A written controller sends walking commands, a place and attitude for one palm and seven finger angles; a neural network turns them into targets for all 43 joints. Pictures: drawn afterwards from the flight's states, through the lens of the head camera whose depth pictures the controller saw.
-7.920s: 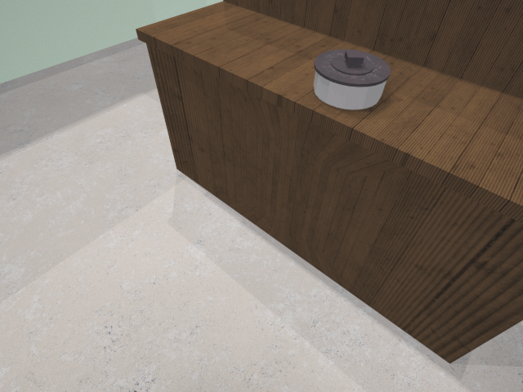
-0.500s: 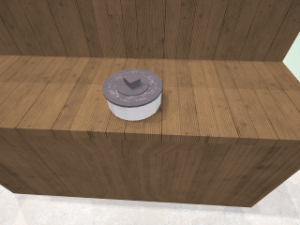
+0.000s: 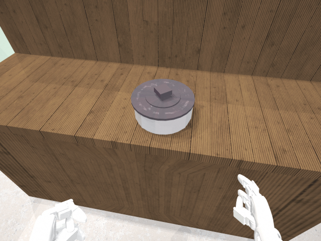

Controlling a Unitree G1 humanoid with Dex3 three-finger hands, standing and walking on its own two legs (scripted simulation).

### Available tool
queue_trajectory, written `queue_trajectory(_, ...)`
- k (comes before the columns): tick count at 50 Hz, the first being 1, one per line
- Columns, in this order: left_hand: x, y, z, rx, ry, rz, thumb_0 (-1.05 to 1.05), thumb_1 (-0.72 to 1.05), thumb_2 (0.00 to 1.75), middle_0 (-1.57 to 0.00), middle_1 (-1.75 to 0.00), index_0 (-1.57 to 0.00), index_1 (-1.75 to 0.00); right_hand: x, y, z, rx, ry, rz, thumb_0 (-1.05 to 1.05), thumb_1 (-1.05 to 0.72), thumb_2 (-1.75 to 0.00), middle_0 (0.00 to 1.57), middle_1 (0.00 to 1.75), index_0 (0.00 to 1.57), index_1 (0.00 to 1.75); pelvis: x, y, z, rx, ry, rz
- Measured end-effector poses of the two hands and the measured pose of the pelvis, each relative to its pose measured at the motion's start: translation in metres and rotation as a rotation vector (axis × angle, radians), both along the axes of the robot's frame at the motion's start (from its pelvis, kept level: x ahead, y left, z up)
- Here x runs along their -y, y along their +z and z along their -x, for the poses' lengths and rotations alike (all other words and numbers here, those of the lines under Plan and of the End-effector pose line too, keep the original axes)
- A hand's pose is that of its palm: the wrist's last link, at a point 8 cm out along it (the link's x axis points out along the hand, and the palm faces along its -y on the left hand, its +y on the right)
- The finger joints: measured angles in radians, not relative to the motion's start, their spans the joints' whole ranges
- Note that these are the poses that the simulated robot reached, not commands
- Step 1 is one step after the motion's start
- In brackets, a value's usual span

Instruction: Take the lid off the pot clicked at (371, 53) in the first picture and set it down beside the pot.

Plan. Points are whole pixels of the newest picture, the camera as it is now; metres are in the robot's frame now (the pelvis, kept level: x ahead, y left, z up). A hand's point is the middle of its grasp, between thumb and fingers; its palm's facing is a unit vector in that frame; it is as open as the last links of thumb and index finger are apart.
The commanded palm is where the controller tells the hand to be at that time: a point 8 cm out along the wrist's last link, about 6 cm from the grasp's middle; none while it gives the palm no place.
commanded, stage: lift the closed hand beside the body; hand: left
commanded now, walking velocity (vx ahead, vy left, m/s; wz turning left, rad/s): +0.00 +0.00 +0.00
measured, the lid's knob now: (162, 90) +0.54 +0.07 +0.10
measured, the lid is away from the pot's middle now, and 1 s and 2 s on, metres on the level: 0.00 0.00 0.00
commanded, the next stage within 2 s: raise the hand higher, near the body in 0.04 s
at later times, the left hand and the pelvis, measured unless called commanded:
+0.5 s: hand (57, 204) +0.16 +0.24 +0.07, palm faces +0.28 -0.87 -0.41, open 3.1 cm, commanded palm +0.11 +0.28 +0.10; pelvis +0.02 +0.02 +0.00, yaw -1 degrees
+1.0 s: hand (51, 183) +0.17 +0.24 +0.14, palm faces +0.35 -0.85 -0.40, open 3.1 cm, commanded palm +0.12 +0.27 +0.16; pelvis +0.00 +0.01 +0.00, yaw -1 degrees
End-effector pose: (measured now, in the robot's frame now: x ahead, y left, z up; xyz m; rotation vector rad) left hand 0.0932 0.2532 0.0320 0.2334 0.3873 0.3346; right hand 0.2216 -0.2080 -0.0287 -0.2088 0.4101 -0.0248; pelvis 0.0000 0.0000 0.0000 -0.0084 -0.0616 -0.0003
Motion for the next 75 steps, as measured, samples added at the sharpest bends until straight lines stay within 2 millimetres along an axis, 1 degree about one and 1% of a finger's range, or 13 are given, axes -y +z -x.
queue_trajectory(7, -0.016, 0.017, -0.018, 0.023, 0.011, -0.061, 0.01, 0.9, 0.9, -1.24, -1.44, -1.24, -1.43, -0.023, -0.034, 0.016, -0.16, 0.003, -0.052, 0.01, -0.9, -0.9, 0.2, 0.3, 0.21, 0.3, -0.005, 0.0, -0.013, -0.007, 0.0, 0.001)
queue_trajectory(11, -0.027, 0.041, -0.026, 0.07, 0.0, -0.133, 0.01, 0.9, 0.9, -1.27, -1.47, -1.27, -1.47, -0.023, -0.047, 0.029, -0.22, -0.025, -0.07, 0.01, -0.9, -0.9, 0.21, 0.3, 0.21, 0.3, -0.009, 0.001, -0.02, -0.007, -0.006, 0.001)
queue_trajectory(15, -0.024, 0.044, -0.029, 0.064, -0.034, -0.141, 0.01, 0.9, 0.9, -1.29, -1.49, -1.29, -1.49, -0.017, -0.054, 0.036, -0.25, -0.06, -0.074, 0.01, -0.9, -0.9, 0.21, 0.3, 0.21, 0.3, -0.013, 0.0, -0.021, -0.01, -0.011, 0.002)
queue_trajectory(20, -0.024, 0.055, -0.031, 0.095, -0.068, -0.167, 0.01, 0.9, 0.9, -1.29, -1.5, -1.29, -1.49, -0.007, -0.05, 0.038, -0.241, -0.085, -0.04, 0.01, -0.9, -0.9, 0.2, 0.3, 0.21, 0.3, -0.015, 0.0, -0.021, -0.012, -0.014, 0.002)
queue_trajectory(25, -0.028, 0.068, -0.029, 0.161, -0.06, -0.192, 0.01, 0.89, 0.9, -1.3, -1.5, -1.3, -1.5, -0.002, -0.041, 0.031, -0.195, -0.096, -0.029, 0.01, -0.9, -0.9, 0.2, 0.3, 0.2, 0.3, -0.016, 0.0, -0.019, -0.003, -0.014, 0.003)
queue_trajectory(35, -0.029, 0.093, -0.027, 0.295, -0.062, -0.232, 0.01, 0.89, 0.9, -1.3, -1.5, -1.3, -1.5, -0.011, -0.027, 0.023, -0.116, -0.059, -0.042, 0.01, -0.9, -0.9, 0.2, 0.3, 0.2, 0.3, -0.013, 0.0, -0.009, 0.02, -0.013, 0.004)
queue_trajectory(39, -0.027, 0.097, -0.03, 0.331, -0.058, -0.229, 0.01, 0.89, 0.9, -1.3, -1.5, -1.3, -1.5, -0.015, -0.029, 0.028, -0.121, -0.036, -0.045, 0.01, -0.9, -0.9, 0.2, 0.3, 0.2, 0.3, -0.011, 0.0, -0.003, 0.026, -0.01, 0.004)
queue_trajectory(43, -0.025, 0.111, -0.033, 0.385, -0.07, -0.257, 0.01, 0.89, 0.9, -1.3, -1.5, -1.3, -1.5, -0.016, -0.033, 0.036, -0.138, -0.026, -0.049, 0.01, -0.9, -0.9, 0.2, 0.3, 0.2, 0.3, -0.01, 0.0, -0.001, 0.028, -0.012, 0.004)
queue_trajectory(52, -0.022, 0.128, -0.044, 0.447, -0.088, -0.292, 0.01, 0.89, 0.9, -1.31, -1.5, -1.31, -1.5, -0.005, -0.046, 0.054, -0.198, -0.052, -0.046, 0.01, -0.9, -0.9, 0.2, 0.3, 0.2, 0.3, -0.006, 0.0, 0.001, 0.026, -0.017, 0.003)
queue_trajectory(57, -0.009, 0.146, -0.06, 0.319, -0.21, -0.778, 0.01, 0.86, 0.92, -1.3, -1.47, -1.3, -1.47, 0.004, -0.053, 0.05, -0.256, -0.019, -0.026, 0.01, -0.9, -0.9, 0.2, 0.3, 0.2, 0.3, -0.006, -0.003, 0.003, -0.026, -0.03, -0.007)
queue_trajectory(63, -0.009, 0.144, -0.079, 0.069, -0.384, -1.175, 0.0, 0.73, 0.99, -1.26, -1.34, -1.26, -1.34, 0.012, -0.063, 0.035, -0.317, -0.033, -0.055, 0.01, -0.9, -0.9, 0.2, 0.3, 0.2, 0.3, -0.005, -0.005, 0.005, -0.061, -0.049, -0.015)
queue_trajectory(67, -0.016, 0.149, -0.089, -0.047, -0.454, -1.269, 0.0, 0.62, 1.06, -1.23, -1.22, -1.23, -1.22, 0.013, -0.062, 0.023, -0.313, -0.036, -0.073, 0.01, -0.9, -0.9, 0.2, 0.3, 0.2, 0.3, -0.005, -0.004, 0.001, -0.065, -0.033, -0.012)
queue_trajectory(75, -0.016, 0.145, -0.1, -0.16, -0.592, -1.203, 0.0, 0.37, 1.22, -1.15, -0.95, -1.15, -0.95, 0.01, -0.055, 0.01, -0.281, -0.023, -0.067, 0.01, -0.9, -0.9, 0.2, 0.3, 0.2, 0.3, -0.006, 0.0, -0.001, -0.053, 0.0, -0.006)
